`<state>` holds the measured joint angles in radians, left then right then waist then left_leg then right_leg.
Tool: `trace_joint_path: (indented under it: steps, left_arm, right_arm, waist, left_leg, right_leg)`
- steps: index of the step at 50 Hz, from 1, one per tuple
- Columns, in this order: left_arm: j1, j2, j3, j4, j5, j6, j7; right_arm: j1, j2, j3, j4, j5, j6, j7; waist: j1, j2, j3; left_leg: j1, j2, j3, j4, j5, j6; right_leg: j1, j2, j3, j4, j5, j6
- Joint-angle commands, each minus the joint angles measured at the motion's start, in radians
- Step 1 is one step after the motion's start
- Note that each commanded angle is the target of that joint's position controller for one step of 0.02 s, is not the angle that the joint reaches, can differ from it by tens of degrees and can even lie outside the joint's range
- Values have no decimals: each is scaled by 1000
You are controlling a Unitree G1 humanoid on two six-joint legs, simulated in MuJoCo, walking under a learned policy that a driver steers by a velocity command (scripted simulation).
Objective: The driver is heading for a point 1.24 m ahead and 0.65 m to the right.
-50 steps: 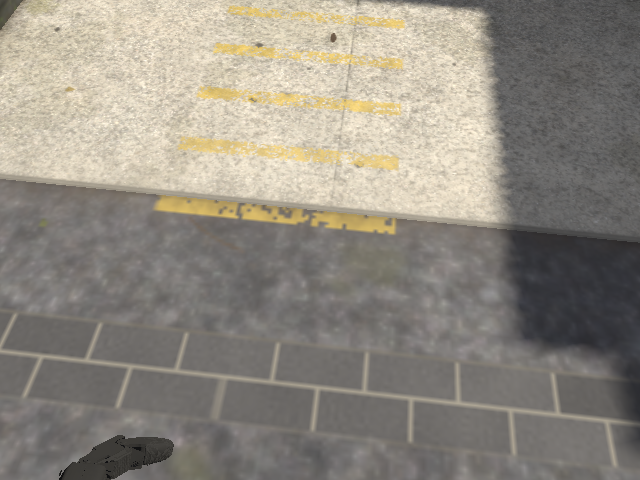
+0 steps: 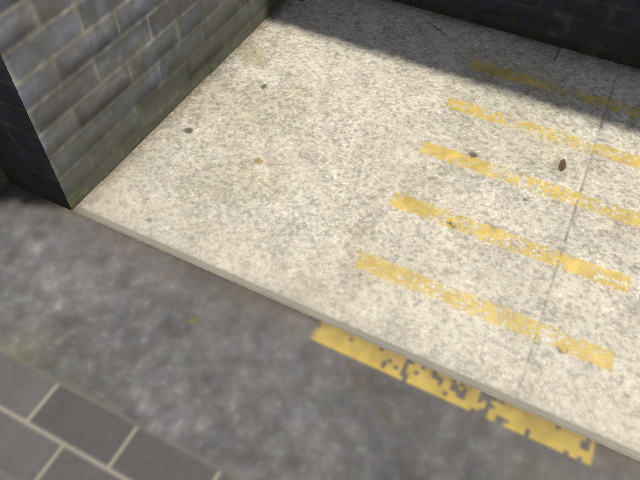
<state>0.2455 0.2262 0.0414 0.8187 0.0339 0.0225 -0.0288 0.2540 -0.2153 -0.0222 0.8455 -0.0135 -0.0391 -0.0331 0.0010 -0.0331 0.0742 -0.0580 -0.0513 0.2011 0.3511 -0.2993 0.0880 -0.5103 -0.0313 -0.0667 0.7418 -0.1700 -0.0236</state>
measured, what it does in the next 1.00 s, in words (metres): steps on the spot, turning right: right foot, then left foot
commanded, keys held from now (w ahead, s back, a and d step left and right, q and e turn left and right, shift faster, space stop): e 1.00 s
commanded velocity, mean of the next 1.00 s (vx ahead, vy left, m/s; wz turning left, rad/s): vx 0.02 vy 0.00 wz -0.55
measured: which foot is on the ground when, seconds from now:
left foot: down 0.00-0.10, up 0.12-0.54, down 0.56-1.00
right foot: up 0.00-0.06, down 0.08-0.56, up 0.58-0.98, down 1.00-1.00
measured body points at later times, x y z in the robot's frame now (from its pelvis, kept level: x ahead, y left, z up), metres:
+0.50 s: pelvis +0.05 +0.01 +0.00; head +0.08 +0.00 +0.45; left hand +0.23 +0.26 -0.12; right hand +0.11 -0.28 -0.12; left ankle +0.10 +0.14 -0.71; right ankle +0.09 -0.08 -0.74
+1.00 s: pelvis +0.04 +0.02 -0.01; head +0.06 +0.00 +0.44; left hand +0.32 +0.16 -0.11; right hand -0.03 -0.27 -0.12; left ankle +0.10 +0.12 -0.74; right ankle -0.03 -0.04 -0.74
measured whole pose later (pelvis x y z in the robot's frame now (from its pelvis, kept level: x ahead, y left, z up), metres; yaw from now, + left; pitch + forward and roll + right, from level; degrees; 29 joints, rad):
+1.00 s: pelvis +0.04 +0.02 -0.01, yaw -35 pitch +0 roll +0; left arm 0.16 0.29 0.06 0.68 0.01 0.07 -0.05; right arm 0.23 -0.29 -0.05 0.71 -0.02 0.02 -0.01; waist -0.01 0.02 0.06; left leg -0.26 0.10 0.18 0.58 -0.32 -0.01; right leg -0.24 0.03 -0.03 0.56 -0.34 -0.01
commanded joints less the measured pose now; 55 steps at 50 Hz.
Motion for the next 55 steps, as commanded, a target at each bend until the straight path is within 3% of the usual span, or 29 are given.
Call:
trace_joint_path:
  steps: [1, 3, 4, 5, 6, 7, 9, 10, 12, 14, 19, 22, 25, 27, 28, 29, 30, 32, 33, 35, 40, 45, 48, 49, 50, 51, 52, 54, 55]
  left_arm:
    - [8, 69, 18, -79, 4, -12, -1]
    - [65, 78, 26, -77, 2, -21, 5]
    - [141, 96, 33, -66, 5, -34, 12]
    - [216, 221, 65, -71, 9, -47, 25]
    - [199, 306, 93, -70, -28, -28, 33]
    - [182, 274, 89, -84, -59, -18, 30]
    - [44, 166, 57, -100, -34, 6, 39]
    - [4, 145, 50, -109, -36, 10, 43]
    - [-7, 154, 53, -115, -26, 8, 38]
    - [11, 185, 63, -111, -23, 0, 31]
    - [17, 210, 76, -125, -15, 16, 27]
    - [2, 217, 82, -137, -8, 24, 21]
    - [-28, 218, 85, -146, -8, 28, 14]
    - [-71, 208, 82, -154, -24, 30, 15]
    - [-63, 168, 71, -164, -33, 26, 20]
    - [-47, 103, 57, -192, -46, 19, 22]
    - [-40, 185, 76, -175, -2, 17, 29]
    - [4, 199, 87, -136, 0, 25, 18]
    - [28, 193, 87, -125, -2, 34, 9]
    - [28, 181, 79, -122, -11, 44, -7]
    - [-82, 149, 58, -169, -20, 56, -20]
    - [-102, 136, 44, -198, -33, 56, -23]
    - [-65, 133, 42, -199, -32, 44, -18]
    - [-33, 134, 41, -189, -22, 33, -11]
    - [-1, 185, 52, -181, -5, 18, 1]
    - [6, 349, 85, -211, -10, 4, 8]
    - [99, 341, 96, -192, -24, 3, 9]
    - [-15, 223, 55, -189, -27, 9, 20]
    - [-75, 195, 44, -195, -28, 11, 26]
  right_arm:
    - [39, -160, -45, -30, 0, 9, -10]
    - [22, -172, -53, -33, 3, 18, -12]
    - [12, -183, -58, -37, 4, 23, -12]
    - [10, -161, -51, -79, 3, 21, -8]
    - [25, -95, -38, -126, 10, 37, 1]
    - [25, -107, -32, -105, -19, 49, 3]
    - [-45, -124, -40, -109, -5, 49, 2]
    - [-55, -137, -44, -119, -15, 53, 1]
    - [-5, -118, -39, -103, -25, 71, 5]
    - [1, -103, -35, -109, -12, 77, 7]
    - [-75, -114, -33, -147, -8, 82, 1]
    - [-82, -119, -32, -160, 0, 71, -2]
    - [-33, -125, -31, -162, 11, 55, -8]
    - [52, -122, -31, -145, 10, 40, -18]
    - [66, -184, -44, -146, -3, 33, -27]
    - [15, -296, -66, -175, -19, 36, -29]
    - [-30, -288, -69, -184, -29, 41, -20]
    - [-103, -171, -37, -205, -16, 39, -11]
    - [-132, -161, -33, -215, -13, 38, -10]
    - [-105, -161, -34, -220, -14, 38, -13]
    - [23, -198, -56, -188, -13, 39, -10]
    - [-5, -231, -71, -187, -19, 42, 13]
    - [-21, -248, -79, -181, -6, 49, 20]
    - [-25, -245, -80, -176, 3, 53, 21]
    - [10, -220, -76, -170, -1, 56, 23]
    - [8, -120, -48, -241, -15, 65, 29]
    - [-78, -158, -48, -249, -18, 83, 12]
    - [-62, -170, -53, -215, 8, 89, 17]
    - [-47, -185, -59, -201, 4, 84, 21]
  waist:
    - [-14, 129, -66]
    - [17, 113, -97]
    - [71, 54, -141]
    - [98, -96, -222]
    - [50, -270, -315]
    - [61, -87, -310]
    - [14, 24, -86]
    - [-5, 3, -58]
    - [-16, -28, -103]
    - [-11, -32, -137]
    - [31, -88, -133]
    - [37, -99, -130]
    - [20, -114, -139]
    - [-34, -97, -136]
    - [-27, 5, -123]
    - [2, 252, -105]
    - [5, 226, -74]
    - [58, 116, -61]
    - [70, 144, -71]
    - [43, 180, -87]
    - [-39, 192, -107]
    - [-40, 235, -117]
    - [-9, 222, -127]
    - [19, 181, -132]
    - [31, 39, -143]
    - [-1, -272, -124]
    - [96, -161, -153]
    - [19, -90, -68]
    - [-9, -99, -59]
  left_leg:
    - [66, 316, -72, 87, 920, 89]
    - [56, 305, -59, 241, 941, 63]
    - [-4, 262, -24, 410, 855, 16]
    - [-202, 160, 4, 701, 430, -45]
    - [-451, -62, -99, 955, -344, -88]
    - [-464, 22, -239, 1001, -351, -97]
    - [-508, 68, -243, 905, -208, -107]
    - [-491, 81, -243, 827, -157, -113]
    - [-439, 55, -222, 778, -115, -127]
    - [-431, 49, -224, 693, -113, -137]
    - [-425, 46, -243, 530, -92, -142]
    - [-374, 26, -244, 444, -104, -130]
    - [-280, -3, -243, 308, -118, -102]
    - [-127, -9, -238, 57, -10, -75]
    - [-59, 118, -362, -89, -53, -44]
    - [-18, 386, -664, -187, -87, 56]
    - [-144, 462, -689, -157, 90, 144]
    - [-196, 348, -491, -98, 287, 122]
    - [-164, 293, -405, -78, 337, 93]
    - [-86, 257, -316, -42, 477, 90]
    - [77, 318, -292, 1, 556, 121]
    - [-12, 334, -218, 40, 553, 103]
    - [-50, 337, -184, 119, 516, 65]
    - [-106, 321, -145, 188, 430, 18]
    - [-238, 273, -85, 346, 242, -49]
    - [-539, 101, -22, 588, -325, -135]
    - [-550, 78, -179, 717, -363, -131]
    - [-526, 108, -227, 746, -202, -118]
    - [-511, 111, -224, 714, -139, -118]
  right_leg:
    - [42, 25, -29, -61, -91, -39]
    - [129, 57, -37, -157, -101, -76]
    - [257, 46, 7, -277, 93, -108]
    - [448, -160, 290, -302, 568, -186]
    - [576, -355, 611, -332, 897, -404]
    - [522, -359, 552, -359, 741, -412]
    - [316, -236, 412, -428, 403, -318]
    - [274, -181, 369, -442, 337, -272]
    - [267, -129, 324, -434, 356, -245]
    - [291, -116, 330, -429, 334, -235]
    - [281, -104, 426, -458, 2, -219]
    - [263, -101, 482, -445, -22, -209]
    - [255, -95, 542, -415, 58, -182]
    - [188, -49, 541, -369, 21, -117]
    - [106, 22, 482, -281, -126, -54]
    - [-68, 196, 254, -60, -315, 5]
    - [-65, 173, 168, 167, -396, 21]
    - [-2, 130, 176, 355, -301, 27]
    - [-12, 126, 161, 409, -254, 36]
    - [-49, 117, 126, 437, -237, 64]
    - [-73, 78, 92, 263, -273, 91]
    - [127, 65, 11, 31, -309, 50]
    - [239, 78, -22, -169, -216, 14]
    - [327, 85, -14, -314, -89, -1]
    - [454, 5, 147, -428, -12, -24]
    - [545, -324, 589, -434, 406, -140]
    - [493, -359, 562, -398, 553, -268]
    - [408, -233, 388, -417, 442, -234]
    - [403, -175, 339, -424, 405, -193]
Velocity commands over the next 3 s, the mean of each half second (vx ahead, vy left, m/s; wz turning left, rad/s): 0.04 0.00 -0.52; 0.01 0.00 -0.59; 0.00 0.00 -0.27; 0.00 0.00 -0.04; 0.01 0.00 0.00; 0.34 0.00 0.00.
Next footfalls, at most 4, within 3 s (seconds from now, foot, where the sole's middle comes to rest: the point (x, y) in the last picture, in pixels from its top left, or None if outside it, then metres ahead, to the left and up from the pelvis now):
0.08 right None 0.13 -0.09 -0.78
0.56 left None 0.13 0.11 -0.78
1.00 right None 0.00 -0.07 -0.78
1.44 left None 0.14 0.08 -0.78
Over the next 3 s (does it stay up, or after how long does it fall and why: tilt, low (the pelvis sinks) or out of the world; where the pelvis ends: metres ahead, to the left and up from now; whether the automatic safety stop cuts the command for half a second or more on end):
stays up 0.12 -0.11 0.01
